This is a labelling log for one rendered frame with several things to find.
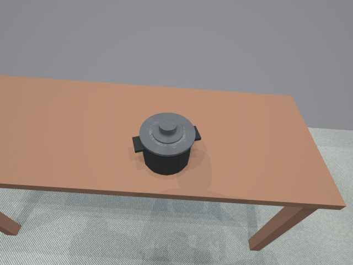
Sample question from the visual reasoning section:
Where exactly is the pot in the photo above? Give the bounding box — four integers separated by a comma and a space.
132, 126, 201, 175

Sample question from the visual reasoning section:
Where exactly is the table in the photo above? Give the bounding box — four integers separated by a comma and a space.
0, 75, 346, 251

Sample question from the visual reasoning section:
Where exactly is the knob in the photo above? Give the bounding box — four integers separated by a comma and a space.
159, 117, 177, 135

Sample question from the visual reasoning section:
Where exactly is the lid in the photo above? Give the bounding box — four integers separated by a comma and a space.
139, 113, 196, 157

